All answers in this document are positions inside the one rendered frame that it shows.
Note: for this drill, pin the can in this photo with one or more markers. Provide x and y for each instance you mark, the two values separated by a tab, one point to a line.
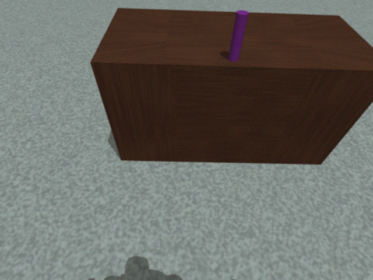
238	34

